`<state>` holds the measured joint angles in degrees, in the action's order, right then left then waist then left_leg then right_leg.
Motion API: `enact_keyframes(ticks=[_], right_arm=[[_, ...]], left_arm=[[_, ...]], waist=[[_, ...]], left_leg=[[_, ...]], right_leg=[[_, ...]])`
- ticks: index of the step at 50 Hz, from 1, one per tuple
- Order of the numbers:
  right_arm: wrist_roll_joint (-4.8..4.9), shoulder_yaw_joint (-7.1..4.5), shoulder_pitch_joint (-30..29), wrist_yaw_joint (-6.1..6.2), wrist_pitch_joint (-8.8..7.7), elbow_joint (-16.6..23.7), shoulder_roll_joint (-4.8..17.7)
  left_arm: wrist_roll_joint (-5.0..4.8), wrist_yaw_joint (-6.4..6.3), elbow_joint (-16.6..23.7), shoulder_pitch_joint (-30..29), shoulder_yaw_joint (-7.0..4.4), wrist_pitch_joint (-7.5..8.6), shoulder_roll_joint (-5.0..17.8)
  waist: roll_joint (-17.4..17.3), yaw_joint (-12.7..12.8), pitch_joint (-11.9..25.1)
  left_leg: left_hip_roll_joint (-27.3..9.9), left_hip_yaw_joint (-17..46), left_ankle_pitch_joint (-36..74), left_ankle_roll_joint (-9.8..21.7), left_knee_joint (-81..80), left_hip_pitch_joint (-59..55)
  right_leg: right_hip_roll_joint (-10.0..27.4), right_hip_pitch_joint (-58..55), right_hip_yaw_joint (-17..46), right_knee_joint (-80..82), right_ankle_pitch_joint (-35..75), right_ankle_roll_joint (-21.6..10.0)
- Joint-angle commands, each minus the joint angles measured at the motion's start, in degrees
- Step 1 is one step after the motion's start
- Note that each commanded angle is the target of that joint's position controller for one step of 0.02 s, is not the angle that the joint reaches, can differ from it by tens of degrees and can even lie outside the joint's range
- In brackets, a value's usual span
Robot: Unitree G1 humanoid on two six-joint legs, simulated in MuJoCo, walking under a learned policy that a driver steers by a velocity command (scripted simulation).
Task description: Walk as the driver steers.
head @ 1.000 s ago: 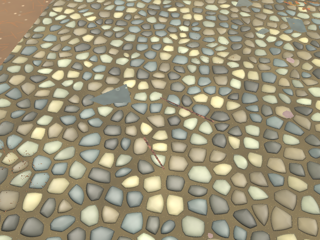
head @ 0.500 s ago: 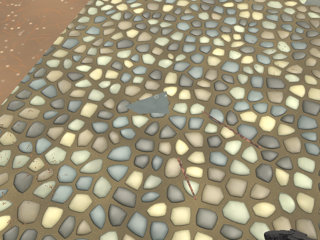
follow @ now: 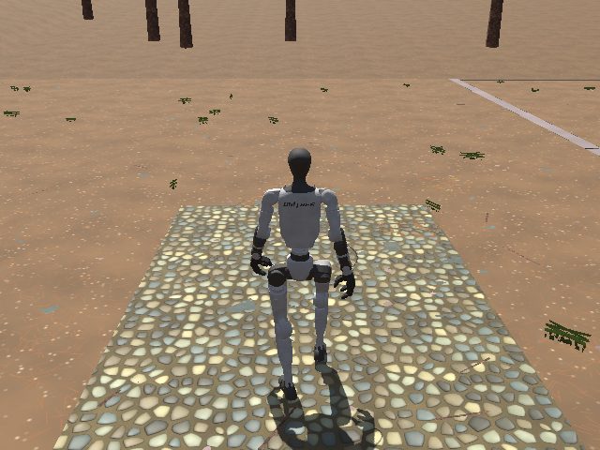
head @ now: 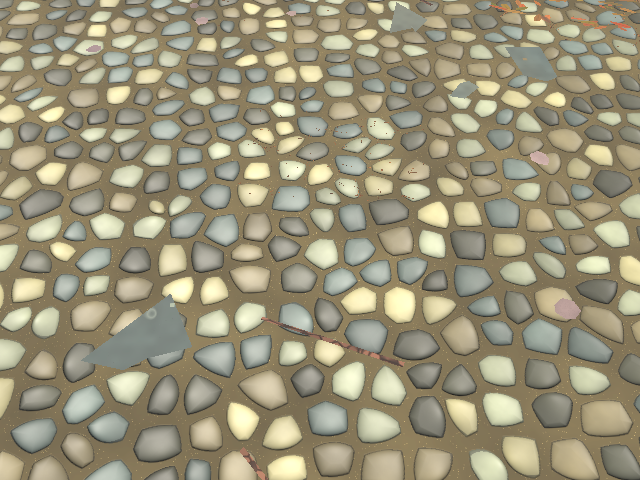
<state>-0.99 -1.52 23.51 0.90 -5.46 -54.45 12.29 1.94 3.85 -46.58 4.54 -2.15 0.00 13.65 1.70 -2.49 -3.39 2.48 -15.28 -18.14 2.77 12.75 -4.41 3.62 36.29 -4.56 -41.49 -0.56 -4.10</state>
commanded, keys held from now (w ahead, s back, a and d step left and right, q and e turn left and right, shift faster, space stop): w+e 0.36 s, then w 0.12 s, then w+q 0.52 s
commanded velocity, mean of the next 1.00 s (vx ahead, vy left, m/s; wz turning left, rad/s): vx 0.50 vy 0.00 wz -0.15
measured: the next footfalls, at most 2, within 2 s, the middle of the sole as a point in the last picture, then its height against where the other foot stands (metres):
right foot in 0.12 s outside the picture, level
left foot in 0.66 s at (320, 430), level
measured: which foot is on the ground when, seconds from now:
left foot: down 0.00-0.10, up 0.12-0.64, down 0.66-1.00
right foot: up 0.00-0.10, down 0.12-0.68, up 0.70-1.00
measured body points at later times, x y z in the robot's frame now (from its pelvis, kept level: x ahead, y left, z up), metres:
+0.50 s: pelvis +0.27 -0.04 +0.00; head +0.31 -0.06 +0.45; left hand +0.33 +0.24 -0.12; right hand +0.39 -0.32 -0.11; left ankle +0.47 +0.08 -0.68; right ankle +0.17 -0.07 -0.74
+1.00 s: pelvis +0.56 -0.06 +0.01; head +0.59 -0.05 +0.46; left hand +0.76 +0.15 -0.10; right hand +0.50 -0.33 -0.12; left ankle +0.52 +0.01 -0.74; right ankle +0.68 -0.25 -0.68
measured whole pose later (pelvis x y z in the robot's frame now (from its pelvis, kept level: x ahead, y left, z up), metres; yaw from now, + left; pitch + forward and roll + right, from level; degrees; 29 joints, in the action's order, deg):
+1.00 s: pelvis +0.56 -0.06 +0.01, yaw -6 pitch +1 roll +0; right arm 0.0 -3.4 24.2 -0.8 -2.8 -51.5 14.1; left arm 2.5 1.2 -43.3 5.3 -0.6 2.1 14.6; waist 2.2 -3.6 -2.4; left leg 7.9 6.0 -11.3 6.2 16.3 5.3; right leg 5.1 36.3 3.4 -44.2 -5.3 2.7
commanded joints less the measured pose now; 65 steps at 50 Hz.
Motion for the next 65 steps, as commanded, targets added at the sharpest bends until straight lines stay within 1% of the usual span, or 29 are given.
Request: enact_keyframes(ticks=[1,3,5,6,7,8,9,11,14,17,21,27,30,32,33,34,35,36,38,43,53,56,58,59,60,61,62,63,65], right_arm=[[-0.16,-1.7,2.0,0.88,0.15,1.4,8.7],[-0.35,-2.13,1.3,1.41,0.93,1.2,10.5],[-0.5,-2.6,0.5,1.24,2.03,1.6,11.9],[-0.34,-2.64,-0.8,0.92,2.12,2.9,11.8],[0.06,-1.2,1.9,-0.37,1.64,6.6,4.1],[-0.01,-2.11,-5.3,-0.67,0.87,9.3,9.0],[0.25,-1.9,-9.6,-0.95,-0.01,10.8,8.8],[-0.01,-1.88,-8.3,-0.78,-0.3,9.8,8.7],[-1.98,-1.68,-6.1,-1.28,2.81,9.8,7.1],[-1.88,-1.4,-11.3,-1.7,3.86,12.1,6.1],[-1.5,-1.0,-19.7,-2.09,3.81,14.7,6.0],[-0.71,-0.21,-27.8,-2.8,2.79,17.3,6.1],[-0.41,-0.99,-21.9,-2.55,2.4,15.8,8.0],[-0.38,-2.19,-7.6,-1.53,1.88,11.0,9.9],[-1.34,-3.02,1.5,-0.88,1.55,9.0,12.4],[-2.08,-4.98,5.4,-0.9,1.74,8.3,19.3],[0.43,-4.31,0.7,-1.91,2.57,8.0,15.2],[1.04,-3.74,-5.2,-2.19,2.78,9.2,12.5],[0.43,-2.8,-7.8,-2.23,2.52,9.1,8.9],[1.04,-3.37,-4.3,-1.74,1.45,6.9,10.6],[0.26,-4.35,5.0,-0.87,2.46,5.8,11.6],[-0.15,-4.82,1.9,-0.29,2.59,7.3,12.8],[0.35,-4.91,-0.9,-0.78,2.11,8.2,13.2],[1.2,-4.05,-0.9,-1.31,1.54,9.6,10.1],[2.86,-2.97,4.3,-1.2,1.64,11.5,5.1],[0.85,-3.41,5.3,-0.69,2.51,10.5,9.6],[-0.03,-3.68,2.0,-0.93,3.04,9.7,10.4],[-0.2,-3.5,-1.0,-1.54,3.17,10.1,9.5],[-1.13,-3.5,-2.7,-2.66,4.24,10.5,8.6]], left_arm=[[0.24,0.16,5.2,-5.0,0.03,0.77,2.2],[0.39,-0.4,4.4,-1.1,-0.54,0.66,3.4],[0.51,-1.16,1.2,9.8,-2.09,1.31,6.1],[1.21,-2.03,-1.3,18.7,-3.67,1.61,9.4],[1.21,-2.92,-0.7,17.7,-5.39,1.27,16.1],[-0.76,-2.98,0.1,19.8,-5.67,0.55,16.6],[-1.21,-3.54,-0.5,16.6,-5.2,0.36,14.6],[-1.48,-3.83,-0.3,11.3,-3.98,1.1,9.6],[-2.1,-3.76,-0.3,10.6,-3.25,2.99,8.3],[-2.0,-3.58,-1.0,14.0,-3.73,3.59,10.3],[-1.94,-3.62,-2.1,19.1,-3.36,3.53,9.5],[-0.9,-4.47,-4.1,23.9,-2.49,3.97,9.3],[-0.26,-4.97,-4.3,21.2,-2.44,4.43,10.6],[0.09,-4.87,-4.6,19.5,-2.48,4.36,11.3],[-0.1,-4.87,-3.4,19.5,-1.88,4.6,9.9],[-1.94,-4.22,-2.3,25.8,-1.04,4.72,5.2],[0.2,-4.2,-2.3,23.6,-1.42,4.98,8.6],[0.43,-3.9,-1.0,18.2,-1.5,5.14,9.0],[0.5,-3.3,0.6,13.2,-1.04,5.34,8.0],[1.05,-2.91,2.7,11.1,0.0,2.76,5.7],[-0.24,-2.59,10.3,-9.0,1.18,3.38,5.0],[-0.54,-2.92,10.1,-5.4,0.73,4.18,6.7],[-0.32,-3.99,7.1,5.7,-0.44,5.2,9.4],[0.91,-5.04,6.4,14.0,-1.56,5.76,13.5],[1.81,-5.56,6.8,16.4,-2.77,4.85,18.3],[0.92,-5.29,6.4,14.4,-2.8,3.93,15.6],[0.48,-5.01,7.3,11.2,-1.62,3.77,10.2],[0.31,-4.73,7.1,9.0,-0.89,3.96,7.3],[0.11,-4.74,6.0,9.3,-0.54,4.64,6.1]], waist=[[-5.6,0.7,-1.8],[-7.5,3.0,1.3],[-7.0,7.6,7.5],[-3.0,12.0,12.0],[10.4,7.1,15.9],[4.1,10.3,18.4],[0.4,8.8,9.3],[-4.5,3.5,2.1],[-3.3,0.5,3.4],[-1.4,1.6,2.1],[1.1,5.2,1.2],[2.2,8.5,-0.1],[3.4,4.4,1.0],[1.7,-2.2,8.0],[-1.5,-5.7,13.5],[-15.7,-2.8,19.6],[-10.8,-1.0,16.7],[-6.5,0.8,7.5],[-2.3,2.1,1.6],[-4.7,3.9,2.1],[-5.8,-2.9,1.5],[-6.9,0.0,2.5],[-4.3,5.6,7.4],[1.8,8.8,14.8],[13.7,6.8,20.6],[10.3,4.7,17.7],[2.7,4.2,10.2],[0.2,3.8,5.8],[4.6,2.6,3.3]], left_leg=[[-17.1,2.4,47.9,2.8,1.6,-0.9],[-17.8,1.0,63.4,2.8,10.1,-3.3],[-17.9,0.7,61.8,3.1,28.1,-0.4],[-16.4,0.2,47.0,1.5,44.2,10.1],[-6.0,1.8,-8.5,-1.9,65.0,36.9],[-0.9,14.7,-12.5,-2.5,72.9,46.5],[-5.4,17.6,-5.4,-1.9,69.5,50.9],[-8.6,17.2,-0.2,-2.3,59.1,43.8],[-9.1,16.6,-0.1,-4.7,52.9,36.9],[-8.9,15.2,5.5,-6.0,46.2,39.6],[-8.1,14.4,14.8,-5.8,34.9,42.8],[-5.6,12.4,17.9,-2.0,22.8,41.9],[-2.6,11.7,11.5,1.9,18.4,31.7],[0.7,10.6,10.5,4.7,14.2,15.9],[-7.2,19.9,7.2,7.6,14.0,2.4],[-22.8,50.1,4.6,17.5,10.2,-12.5],[-22.6,60.7,1.9,17.7,2.8,-9.9],[-21.0,51.3,-1.5,16.7,2.5,-1.3],[-15.8,41.1,8.2,14.1,0.2,9.4],[-10.2,32.6,18.9,13.2,-2.4,16.3],[-8.7,35.0,27.9,9.5,3.3,7.5],[-9.4,37.6,30.5,7.3,7.7,8.6],[-5.6,36.0,33.4,4.8,19.4,13.1],[-2.1,31.5,23.9,3.2,33.4,18.9],[6.2,23.3,-10.5,1.4,47.8,35.5],[2.1,21.7,-13.0,1.9,55.0,41.7],[-0.7,21.9,-7.6,1.8,56.8,42.3],[-2.4,21.2,-3.6,1.2,55.2,41.3],[-4.5,20.0,-1.2,0.1,52.7,39.1]], right_leg=[[-2.9,-2.5,-3.8,4.6,-3.8,-2.5],[-6.3,-8.3,-5.4,5.2,-10.6,-5.0],[-9.6,-21.4,-4.4,9.6,-14.3,-8.2],[-5.5,-35.1,3.2,14.4,-15.9,-11.0],[12.8,-53.9,31.8,15.2,-13.9,-19.2],[16.1,-55.5,48.1,23.9,-14.7,-22.9],[15.1,-49.4,38.3,26.0,-11.6,-20.5],[9.6,-35.4,27.6,27.6,1.4,-15.4],[4.7,-28.9,20.8,28.4,12.1,-13.8],[2.4,-27.1,19.2,29.5,11.9,-12.3],[1.3,-31.3,18.5,29.3,13.3,-9.0],[4.4,-40.7,17.6,28.2,19.0,-7.4],[6.0,-41.9,14.7,23.7,32.8,-5.1],[3.7,-40.9,10.6,6.9,41.8,-3.6],[1.8,-31.5,8.8,-7.5,27.9,-2.8],[-9.3,-11.0,3.8,-31.0,-9.1,1.0],[-8.9,-2.7,8.6,-34.9,-26.0,0.1],[-5.1,0.4,9.6,-34.5,-21.1,0.0],[-1.5,-1.7,8.9,-27.9,-17.0,0.8],[0.1,-4.4,6.1,-17.5,-14.3,5.1],[-2.6,-1.5,5.4,5.1,-2.2,6.9],[-4.0,-10.7,6.5,11.1,-6.8,5.1],[-4.5,-27.9,6.8,17.0,-7.6,2.7],[6.4,-40.4,16.9,19.1,-16.7,-0.3],[21.0,-53.3,40.1,23.8,-23.7,-5.9],[22.1,-48.9,47.8,25.1,-29.1,-8.1],[19.2,-41.8,39.6,25.9,-28.5,-7.0],[16.0,-36.1,30.9,27.3,-21.1,-5.8],[11.6,-31.0,19.9,29.2,-9.8,-3.7]])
